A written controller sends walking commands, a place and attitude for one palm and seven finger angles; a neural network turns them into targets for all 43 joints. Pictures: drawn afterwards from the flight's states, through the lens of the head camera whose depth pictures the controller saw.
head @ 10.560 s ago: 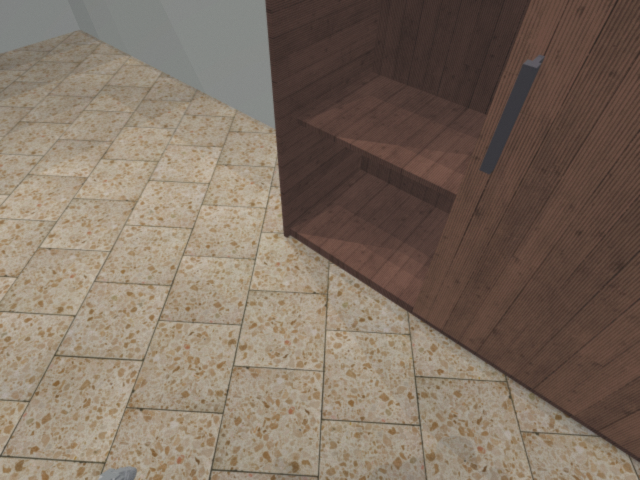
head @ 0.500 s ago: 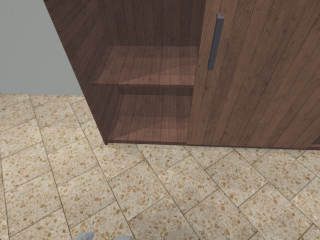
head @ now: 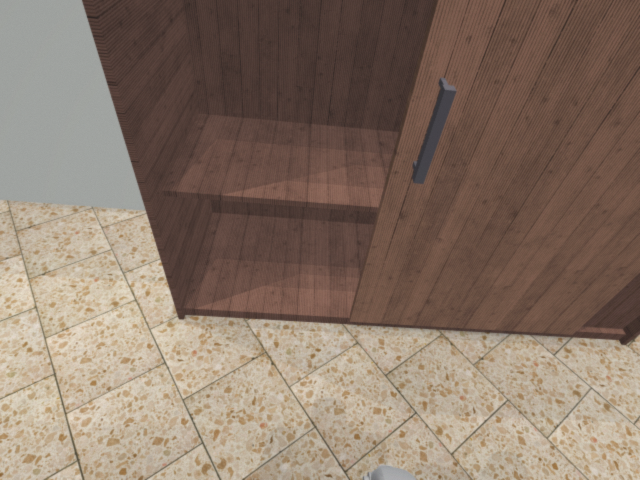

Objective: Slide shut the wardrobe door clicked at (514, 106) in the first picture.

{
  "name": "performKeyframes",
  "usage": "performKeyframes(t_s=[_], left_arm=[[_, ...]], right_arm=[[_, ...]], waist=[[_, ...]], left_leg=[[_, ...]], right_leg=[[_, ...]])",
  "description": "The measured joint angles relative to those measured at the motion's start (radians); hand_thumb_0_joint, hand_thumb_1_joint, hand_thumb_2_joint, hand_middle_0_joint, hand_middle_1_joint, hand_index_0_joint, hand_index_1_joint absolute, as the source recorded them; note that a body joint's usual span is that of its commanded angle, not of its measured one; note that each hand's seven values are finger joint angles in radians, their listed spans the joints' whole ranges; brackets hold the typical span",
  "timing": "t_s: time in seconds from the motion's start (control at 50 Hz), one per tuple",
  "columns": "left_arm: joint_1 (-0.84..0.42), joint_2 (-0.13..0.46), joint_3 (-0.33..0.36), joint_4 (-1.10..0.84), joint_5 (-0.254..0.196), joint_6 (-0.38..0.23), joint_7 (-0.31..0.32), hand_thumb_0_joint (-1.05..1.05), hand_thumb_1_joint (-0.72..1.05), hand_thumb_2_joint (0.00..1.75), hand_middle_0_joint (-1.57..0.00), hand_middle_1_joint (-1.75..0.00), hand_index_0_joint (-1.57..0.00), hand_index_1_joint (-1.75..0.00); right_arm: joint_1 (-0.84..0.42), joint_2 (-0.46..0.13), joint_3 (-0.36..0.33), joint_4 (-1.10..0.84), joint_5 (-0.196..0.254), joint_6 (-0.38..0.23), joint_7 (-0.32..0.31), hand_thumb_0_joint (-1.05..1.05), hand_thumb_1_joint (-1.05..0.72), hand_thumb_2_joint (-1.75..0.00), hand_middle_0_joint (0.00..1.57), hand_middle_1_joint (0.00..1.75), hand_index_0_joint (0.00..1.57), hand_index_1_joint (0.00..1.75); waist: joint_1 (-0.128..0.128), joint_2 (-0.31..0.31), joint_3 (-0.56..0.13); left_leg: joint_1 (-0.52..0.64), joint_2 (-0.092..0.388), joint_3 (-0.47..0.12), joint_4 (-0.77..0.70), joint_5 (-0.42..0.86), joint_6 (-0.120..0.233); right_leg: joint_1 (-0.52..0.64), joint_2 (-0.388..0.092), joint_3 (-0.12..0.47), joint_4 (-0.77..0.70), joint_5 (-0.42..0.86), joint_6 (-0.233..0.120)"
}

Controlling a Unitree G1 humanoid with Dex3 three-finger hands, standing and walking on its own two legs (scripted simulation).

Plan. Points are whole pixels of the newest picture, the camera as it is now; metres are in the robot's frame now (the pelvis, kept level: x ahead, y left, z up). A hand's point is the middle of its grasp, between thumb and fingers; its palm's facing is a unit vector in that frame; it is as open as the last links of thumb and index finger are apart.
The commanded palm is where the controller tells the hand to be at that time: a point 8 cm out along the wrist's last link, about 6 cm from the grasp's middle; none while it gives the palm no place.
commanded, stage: take the last steps up to it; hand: right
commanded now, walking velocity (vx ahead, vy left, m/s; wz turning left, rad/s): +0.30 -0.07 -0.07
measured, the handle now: (430, 133) +0.79 -0.19 +0.07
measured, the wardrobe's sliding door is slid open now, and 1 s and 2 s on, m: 0.60 0.60 0.60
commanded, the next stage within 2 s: come to a stop and stand still in 0.58 s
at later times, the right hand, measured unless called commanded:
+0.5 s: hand out of the picture +0.15 -0.28 -0.19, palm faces +0.11 +0.98 -0.17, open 7.4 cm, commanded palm none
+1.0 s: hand (454, 370) +0.37 -0.24 -0.18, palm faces +0.02 +0.97 -0.25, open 7.2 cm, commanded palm none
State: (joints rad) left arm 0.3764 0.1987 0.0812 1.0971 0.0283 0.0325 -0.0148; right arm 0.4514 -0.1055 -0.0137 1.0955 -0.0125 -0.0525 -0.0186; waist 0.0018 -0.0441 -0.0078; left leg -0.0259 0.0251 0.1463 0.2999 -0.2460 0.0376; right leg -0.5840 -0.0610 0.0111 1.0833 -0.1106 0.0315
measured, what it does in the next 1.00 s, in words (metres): walks ahead: right foot, then left foot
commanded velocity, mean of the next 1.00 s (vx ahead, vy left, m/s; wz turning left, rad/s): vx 0.06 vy -0.03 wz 0.03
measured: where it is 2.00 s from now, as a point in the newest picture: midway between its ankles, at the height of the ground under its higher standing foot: outside the picture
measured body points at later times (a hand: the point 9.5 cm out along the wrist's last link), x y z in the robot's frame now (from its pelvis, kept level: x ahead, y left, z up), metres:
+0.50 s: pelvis +0.18 -0.10 -0.01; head +0.18 -0.11 +0.44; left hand +0.27 +0.13 -0.15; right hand +0.15 -0.33 -0.18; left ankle +0.14 +0.03 -0.66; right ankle +0.19 -0.17 -0.75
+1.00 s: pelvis +0.27 -0.07 -0.02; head +0.32 -0.04 +0.43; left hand +0.24 +0.15 -0.19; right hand +0.37 -0.29 -0.16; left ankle +0.36 +0.02 -0.75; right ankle +0.21 -0.20 -0.67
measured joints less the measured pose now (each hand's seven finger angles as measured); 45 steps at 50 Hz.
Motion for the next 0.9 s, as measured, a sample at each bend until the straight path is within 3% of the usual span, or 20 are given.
performKeyframes(t_s=[0.16,0.28,0.3,0.34,0.4,0.46,0.6,0.74,0.8,0.84,0.9], left_arm=[[-0.095,-0.016,-0.011,-0.007,0.000,-0.001,-0.006,0.01,0.92,0.89,-0.20,-0.30,-0.20,-0.30],[-0.220,-0.009,-0.023,-0.057,-0.007,-0.036,-0.009,0.01,0.94,0.89,-0.20,-0.30,-0.20,-0.30],[-0.236,-0.009,-0.027,-0.072,-0.006,-0.052,-0.007,0.01,0.94,0.89,-0.20,-0.30,-0.20,-0.30],[-0.269,-0.018,-0.029,-0.092,-0.002,-0.085,0.005,0.01,0.93,0.89,-0.20,-0.30,-0.20,-0.30],[-0.271,-0.037,-0.040,-0.101,-0.010,-0.103,0.020,0.00,0.92,0.89,-0.20,-0.30,-0.20,-0.30],[-0.234,-0.062,-0.044,-0.091,-0.017,-0.116,0.035,0.00,0.92,0.89,-0.20,-0.30,-0.20,-0.30],[-0.122,-0.043,-0.038,-0.054,-0.018,-0.114,0.046,-0.03,0.95,0.89,-0.20,-0.30,-0.21,-0.30],[-0.018,-0.064,-0.052,-0.002,-0.004,-0.092,0.044,-0.01,0.93,0.89,-0.20,-0.30,-0.20,-0.30],[0.005,-0.077,-0.059,0.020,-0.002,-0.076,0.047,0.00,0.92,0.89,-0.20,-0.30,-0.20,-0.30],[0.022,-0.086,-0.060,0.035,-0.011,-0.061,0.046,0.00,0.92,0.89,-0.20,-0.30,-0.20,-0.30],[-0.006,-0.083,-0.044,0.034,-0.028,-0.029,0.046,0.00,0.91,0.89,-0.20,-0.30,-0.20,-0.30]], right_arm=[[0.091,0.046,0.007,0.065,-0.011,-0.023,-0.006,0.00,-0.90,-0.90,0.20,0.30,0.20,0.30],[0.112,0.043,0.001,0.093,-0.017,-0.011,-0.008,0.00,-0.90,-0.90,0.20,0.30,0.20,0.30],[0.116,0.042,-0.001,0.097,-0.015,-0.008,-0.007,0.00,-0.90,-0.90,0.20,0.30,0.20,0.30],[0.087,0.032,-0.002,0.104,-0.005,0.009,-0.001,0.00,-0.90,-0.90,0.20,0.30,0.20,0.30],[0.017,0.003,-0.011,0.087,0.002,0.028,0.001,0.00,-0.90,-0.90,0.20,0.30,0.20,0.30],[-0.070,-0.038,-0.032,0.048,-0.003,0.030,0.005,0.01,-0.90,-0.90,0.20,0.30,0.20,0.30],[-0.229,-0.095,-0.061,-0.070,-0.011,0.041,0.009,0.00,-0.91,-0.90,0.19,0.30,0.19,0.30],[-0.305,-0.084,-0.045,-0.109,-0.007,0.058,0.016,0.00,-0.91,-0.90,0.19,0.30,0.19,0.30],[-0.320,-0.069,-0.027,-0.112,-0.005,0.056,0.009,0.00,-0.91,-0.90,0.19,0.30,0.19,0.30],[-0.314,-0.060,-0.015,-0.114,-0.007,0.043,0.004,0.00,-0.91,-0.90,0.19,0.30,0.19,0.30],[-0.321,-0.036,-0.002,-0.107,-0.006,0.028,-0.005,0.00,-0.91,-0.90,0.19,0.30,0.20,0.30]], waist=[[-0.050,-0.001,0.017],[-0.084,0.040,0.048],[-0.082,0.046,0.053],[-0.069,0.063,0.074],[-0.064,0.067,0.078],[-0.048,0.075,0.064],[-0.025,0.092,0.014],[0.015,0.068,0.034],[0.036,0.052,0.062],[0.036,0.049,0.069],[0.044,0.025,0.105]], left_leg=[[0.066,0.008,0.031,-0.023,-0.062,-0.033],[0.090,0.061,0.033,0.063,-0.174,-0.095],[0.073,0.075,0.026,0.131,-0.211,-0.099],[-0.034,0.104,-0.019,0.415,-0.263,-0.074],[-0.235,0.081,-0.094,0.820,-0.239,-0.033],[-0.382,0.082,-0.092,0.925,-0.133,-0.031],[-0.561,0.080,-0.107,0.841,0.038,-0.057],[-0.521,0.071,-0.095,0.581,0.048,-0.052],[-0.433,0.046,-0.079,0.393,0.055,-0.041],[-0.363,0.032,-0.067,0.276,0.148,-0.024],[-0.361,0.015,-0.048,0.302,0.053,0.017]], right_leg=[[-0.004,-0.036,-0.061,-0.164,-0.018,0.005],[0.116,-0.004,-0.128,-0.423,-0.106,-0.043],[0.159,0.007,-0.138,-0.479,-0.094,-0.054],[0.168,0.025,-0.152,-0.437,-0.123,-0.081],[0.238,0.029,-0.178,-0.452,-0.164,-0.094],[0.332,0.048,-0.191,-0.553,-0.147,-0.097],[0.475,0.098,-0.205,-0.724,-0.126,-0.106],[0.546,0.101,-0.201,-0.753,-0.171,-0.090],[0.550,0.080,-0.197,-0.700,-0.222,-0.067],[0.531,0.065,-0.197,-0.617,-0.279,-0.049],[0.397,0.048,-0.121,-0.317,-0.406,-0.024]])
